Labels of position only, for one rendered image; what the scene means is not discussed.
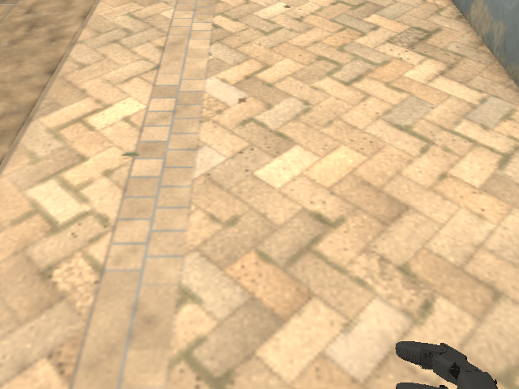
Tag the right robot hand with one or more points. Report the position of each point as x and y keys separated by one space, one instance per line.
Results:
x=446 y=362

